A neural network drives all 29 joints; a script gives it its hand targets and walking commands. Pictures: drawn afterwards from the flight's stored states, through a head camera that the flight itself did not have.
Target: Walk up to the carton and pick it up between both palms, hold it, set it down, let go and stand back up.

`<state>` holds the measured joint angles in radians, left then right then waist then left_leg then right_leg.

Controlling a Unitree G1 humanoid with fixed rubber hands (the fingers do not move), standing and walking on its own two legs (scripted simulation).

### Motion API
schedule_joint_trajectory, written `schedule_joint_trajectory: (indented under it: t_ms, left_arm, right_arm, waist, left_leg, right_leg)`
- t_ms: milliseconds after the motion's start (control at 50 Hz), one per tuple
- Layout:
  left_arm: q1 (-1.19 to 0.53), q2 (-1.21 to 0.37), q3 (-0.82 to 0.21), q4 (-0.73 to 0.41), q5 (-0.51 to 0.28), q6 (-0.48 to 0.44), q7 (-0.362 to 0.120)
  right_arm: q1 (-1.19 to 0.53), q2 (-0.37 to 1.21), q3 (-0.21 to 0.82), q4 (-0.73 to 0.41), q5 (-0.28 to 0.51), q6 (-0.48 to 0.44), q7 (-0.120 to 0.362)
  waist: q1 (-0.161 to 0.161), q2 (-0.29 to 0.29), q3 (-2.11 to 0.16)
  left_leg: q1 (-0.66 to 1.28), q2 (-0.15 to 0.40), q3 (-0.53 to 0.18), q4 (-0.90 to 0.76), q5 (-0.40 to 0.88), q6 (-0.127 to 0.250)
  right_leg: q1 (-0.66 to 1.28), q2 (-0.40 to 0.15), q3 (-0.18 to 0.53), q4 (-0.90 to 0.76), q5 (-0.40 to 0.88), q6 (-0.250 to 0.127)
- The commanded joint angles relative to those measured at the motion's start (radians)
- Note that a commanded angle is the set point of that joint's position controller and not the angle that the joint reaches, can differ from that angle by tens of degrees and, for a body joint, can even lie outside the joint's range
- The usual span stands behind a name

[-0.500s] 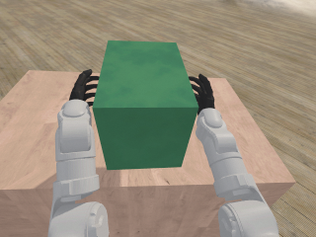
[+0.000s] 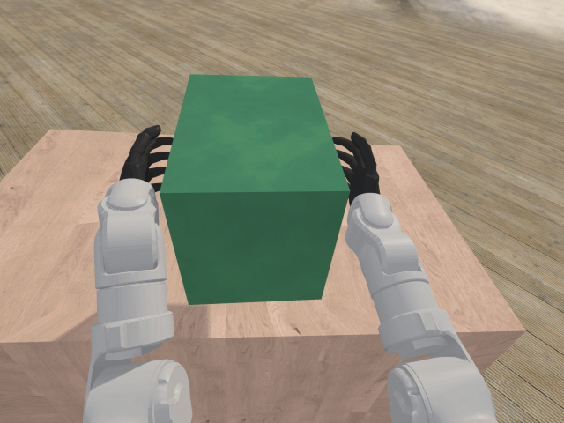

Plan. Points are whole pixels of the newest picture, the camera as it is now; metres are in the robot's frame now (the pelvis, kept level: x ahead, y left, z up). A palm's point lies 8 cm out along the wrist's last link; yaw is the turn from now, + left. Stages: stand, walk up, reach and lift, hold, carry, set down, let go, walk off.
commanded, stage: hold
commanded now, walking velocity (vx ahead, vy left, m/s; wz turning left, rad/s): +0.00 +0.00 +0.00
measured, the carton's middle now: (253, 183) +0.44 +0.01 +0.15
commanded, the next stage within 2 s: set down in 0.20 s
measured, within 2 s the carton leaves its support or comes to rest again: neither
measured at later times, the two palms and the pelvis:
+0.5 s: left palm (145, 173) +0.37 +0.15 +0.22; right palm (367, 186) +0.36 -0.14 +0.21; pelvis +0.00 +0.00 +0.00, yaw -1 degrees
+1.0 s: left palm (153, 188) +0.41 +0.15 +0.17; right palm (355, 202) +0.37 -0.14 +0.17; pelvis +0.03 +0.02 +0.00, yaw +0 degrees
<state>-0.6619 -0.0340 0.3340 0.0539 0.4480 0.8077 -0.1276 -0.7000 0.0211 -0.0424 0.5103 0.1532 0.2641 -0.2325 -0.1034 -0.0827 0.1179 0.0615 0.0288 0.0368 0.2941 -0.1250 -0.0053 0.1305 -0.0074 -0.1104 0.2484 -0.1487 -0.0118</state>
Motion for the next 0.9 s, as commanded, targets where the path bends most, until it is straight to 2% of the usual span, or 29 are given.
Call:
schedule_joint_trajectory:
  t_ms: [0,40,140,180,200,220,280,360,400,520,600,700,740,800,880]
  left_arm:
    - [-0.501,-0.417,-0.38,-0.074,-0.149,-0.054,-0.127]
    - [-0.509,-0.423,-0.388,-0.079,-0.15,-0.054,-0.125]
    - [-0.514,-0.436,-0.404,-0.096,-0.163,-0.059,-0.114]
    - [-0.509,-0.436,-0.401,-0.089,-0.159,-0.06,-0.107]
    - [-0.522,-0.462,-0.433,-0.098,-0.186,-0.071,-0.107]
    - [-0.532,-0.467,-0.438,-0.081,-0.193,-0.08,-0.104]
    - [-0.539,-0.458,-0.407,-0.031,-0.182,-0.106,-0.099]
    - [-0.516,-0.424,-0.331,0.052,-0.137,-0.139,-0.126]
    - [-0.51,-0.421,-0.311,0.08,-0.125,-0.169,-0.137]
    - [-0.451,-0.418,-0.294,0.157,-0.1,-0.284,-0.159]
    - [-0.421,-0.419,-0.315,0.161,-0.096,-0.333,-0.162]
    - [-0.418,-0.477,-0.451,0.059,-0.159,-0.395,-0.134]
    - [-0.43,-0.503,-0.513,0.013,-0.189,-0.421,-0.116]
    - [-0.421,-0.511,-0.553,0.007,-0.206,-0.44,-0.095]
    - [-0.386,-0.477,-0.518,0.06,-0.179,-0.42,-0.097]
  right_arm:
    - [-0.64,0.398,0.307,-0.256,0.055,-0.05,0.113]
    - [-0.637,0.39,0.292,-0.251,0.047,-0.05,0.121]
    - [-0.662,0.388,0.298,-0.274,0.052,-0.059,0.132]
    - [-0.668,0.387,0.298,-0.276,0.047,-0.064,0.137]
    - [-0.683,0.404,0.313,-0.328,0.053,-0.072,0.134]
    - [-0.701,0.41,0.317,-0.331,0.049,-0.075,0.134]
    - [-0.711,0.421,0.295,-0.308,0.015,-0.095,0.138]
    - [-0.669,0.42,0.225,-0.236,-0.06,-0.134,0.148]
    - [-0.658,0.426,0.203,-0.22,-0.093,-0.167,0.154]
    - [-0.573,0.434,0.192,-0.174,-0.17,-0.29,0.155]
    - [-0.513,0.428,0.219,-0.154,-0.183,-0.345,0.143]
    - [-0.531,0.44,0.338,-0.263,-0.141,-0.43,0.118]
    - [-0.532,0.45,0.374,-0.301,-0.129,-0.453,0.109]
    - [-0.511,0.447,0.391,-0.312,-0.122,-0.46,0.101]
    - [-0.461,0.42,0.366,-0.247,-0.119,-0.43,0.096]
  waist:
    - [-0.025,0.097,-0.31]
    - [-0.027,0.109,-0.293]
    - [-0.02,0.113,-0.335]
    - [-0.014,0.108,-0.337]
    - [-0.01,0.104,-0.39]
    - [-0.006,0.106,-0.391]
    - [0.007,0.086,-0.369]
    - [0.02,0.062,-0.282]
    - [0.027,0.056,-0.277]
    - [0.028,0.052,-0.262]
    - [0.026,0.054,-0.253]
    - [0.014,0.074,-0.441]
    - [0.001,0.09,-0.498]
    - [-0.008,0.1,-0.508]
    - [-0.005,0.098,-0.398]
  left_leg:
    - [0.093,-0.055,0.048,-0.008,0.188,-0.009]
    - [0.074,-0.047,0.047,-0.021,0.164,-0.012]
    - [0.09,-0.04,0.039,-0.014,0.193,-0.016]
    - [0.089,-0.039,0.041,-0.017,0.182,-0.011]
    - [0.102,-0.043,0.04,-0.008,0.16,0.002]
    - [0.098,-0.043,0.039,-0.01,0.142,0.006]
    - [0.069,-0.043,0.045,-0.03,0.059,0.023]
    - [0.003,-0.043,0.063,-0.075,-0.071,0.048]
    - [-0.005,-0.045,0.07,-0.081,-0.084,0.054]
    - [0.01,-0.053,0.078,-0.07,-0.03,0.049]
    - [0.028,-0.055,0.074,-0.054,0.045,0.036]
    - [0.122,-0.053,0.051,0.033,0.335,-0.012]
    - [0.153,-0.051,0.038,0.063,0.427,-0.032]
    - [0.171,-0.048,0.025,0.075,0.462,-0.043]
    - [0.128,-0.046,0.028,0.045,0.373,-0.036]
  right_leg:
    - [0.02,0.051,-0.027,-0.013,0.156,0.048]
    - [0.006,0.053,-0.033,-0.014,0.115,0.042]
    - [0.01,0.063,-0.036,-0.005,0.112,0.039]
    - [0.003,0.063,-0.036,-0.007,0.101,0.038]
    - [-0.001,0.062,-0.032,-0.007,0.119,0.042]
    - [-0.013,0.06,-0.03,-0.008,0.109,0.041]
    - [-0.031,0.051,-0.027,-0.014,0.057,0.046]
    - [-0.029,0.033,-0.026,-0.027,-0.022,0.051]
    - [-0.023,0.028,-0.03,-0.028,-0.031,0.053]
    - [0.021,0.015,-0.037,-0.026,0.059,0.059]
    - [0.05,0.014,-0.041,-0.019,0.157,0.065]
    - [0.12,0.035,-0.053,0.023,0.449,0.067]
    - [0.12,0.042,-0.055,0.034,0.522,0.065]
    - [0.096,0.046,-0.052,0.027,0.518,0.062]
    - [0.081,0.037,-0.044,0.008,0.435,0.062]
